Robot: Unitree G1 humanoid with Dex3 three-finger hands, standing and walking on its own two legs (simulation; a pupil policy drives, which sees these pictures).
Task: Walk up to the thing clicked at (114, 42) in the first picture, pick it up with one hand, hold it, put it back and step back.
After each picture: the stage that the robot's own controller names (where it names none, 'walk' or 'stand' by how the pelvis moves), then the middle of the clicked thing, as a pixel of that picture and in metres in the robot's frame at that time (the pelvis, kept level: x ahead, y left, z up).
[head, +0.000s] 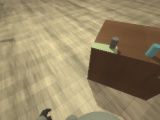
stand; (113, 43) +0.78 -0.20 -0.02
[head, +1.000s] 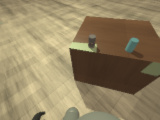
walk; (91, 41) +0.71 +0.06 +0.02
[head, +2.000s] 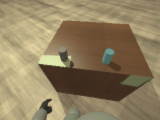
stand; (63, 54) +0.50 +0.26 +0.01
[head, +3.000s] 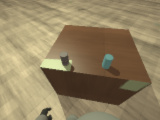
stand; (64, 58) +0.50 +0.24 -0.02
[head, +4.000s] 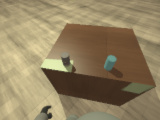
stand; (65, 59) +0.48 +0.23 -0.02
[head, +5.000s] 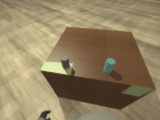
stand; (65, 62) +0.47 +0.24 -0.02
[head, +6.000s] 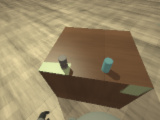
stand; (63, 62) +0.46 +0.25 -0.02
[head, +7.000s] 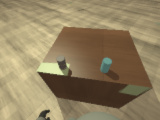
stand; (61, 62) +0.46 +0.26 -0.02
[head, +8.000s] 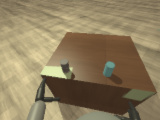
rise first; (65, 66) +0.44 +0.25 -0.02
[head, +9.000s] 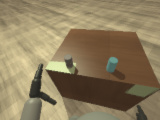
go down; (68, 61) +0.48 +0.25 -0.01
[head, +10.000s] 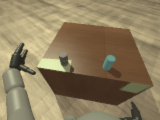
go down; (63, 59) +0.48 +0.23 -0.01
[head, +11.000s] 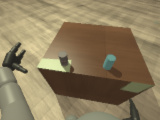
go down; (63, 59) +0.48 +0.23 +0.00
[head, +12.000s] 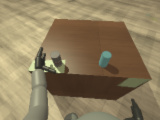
close in; (56, 59) +0.45 +0.25 +0.01
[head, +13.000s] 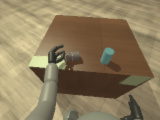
close; (71, 56) +0.49 +0.15 +0.01
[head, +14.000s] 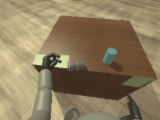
lift; (75, 65) +0.41 +0.12 +0.01
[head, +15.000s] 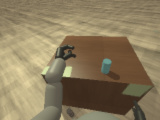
close; (70, 112) +0.31 +0.26 -0.70
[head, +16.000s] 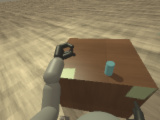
close; (64, 119) +0.25 +0.35 -0.74
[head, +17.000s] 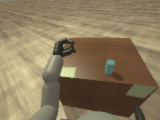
close; out of the picture +0.22 +0.35 -0.74
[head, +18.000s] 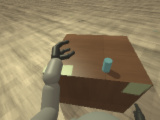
hold; out of the picture +0.17 +0.35 -0.74
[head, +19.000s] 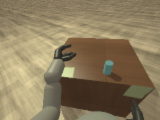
close; out of the picture +0.13 +0.35 -0.74
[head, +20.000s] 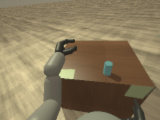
close; out of the picture +0.09 +0.35 -0.74
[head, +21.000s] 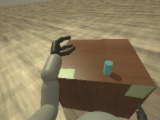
close; out of the picture +0.04 +0.35 -0.74
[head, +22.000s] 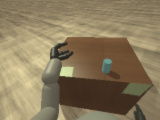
close; out of the picture +0.01 +0.35 -0.74
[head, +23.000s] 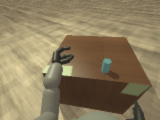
crouch; out of the picture -0.02 +0.35 -0.74
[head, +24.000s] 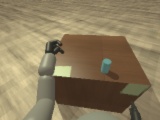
crouch; out of the picture -0.08 +0.34 -0.74
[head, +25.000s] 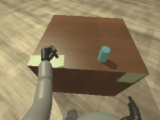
lower; out of the picture -0.10 +0.34 -0.71
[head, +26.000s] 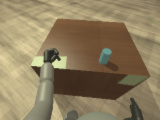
lower; out of the picture -0.13 +0.33 -0.70
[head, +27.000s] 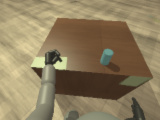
lower; out of the picture -0.18 +0.33 -0.71
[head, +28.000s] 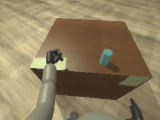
lower; out of the picture -0.21 +0.33 -0.70
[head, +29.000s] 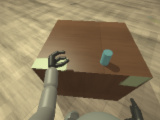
open; out of the picture -0.23 +0.32 -0.71
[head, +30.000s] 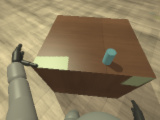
sink last; out of the picture -0.26 +0.31 -0.71
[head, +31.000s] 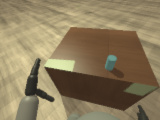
stand; out of the picture -0.26 +0.36 -0.73
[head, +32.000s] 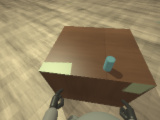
stand; out of the picture -0.31 +0.32 -0.74
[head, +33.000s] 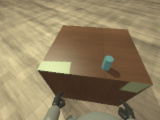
stand; out of the picture -0.33 +0.32 -0.74
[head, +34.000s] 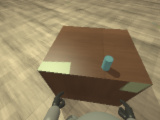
stand; out of the picture -0.35 +0.32 -0.74
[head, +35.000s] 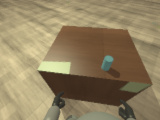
stand; out of the picture -0.36 +0.32 -0.74
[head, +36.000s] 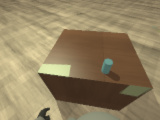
walk; out of the picture -0.39 +0.33 -0.74
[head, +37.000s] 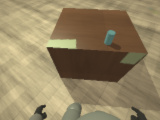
walk; out of the picture -0.19 +0.24 -0.73
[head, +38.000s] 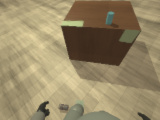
walk; (63, 107) +0.18 +0.33 -0.73
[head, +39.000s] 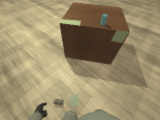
stand; (58, 101) +0.28 +0.34 -0.74
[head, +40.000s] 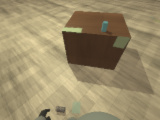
stand; (60, 109) +0.23 +0.35 -0.75
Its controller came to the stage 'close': yes
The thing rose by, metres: 0.01
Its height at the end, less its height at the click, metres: -0.73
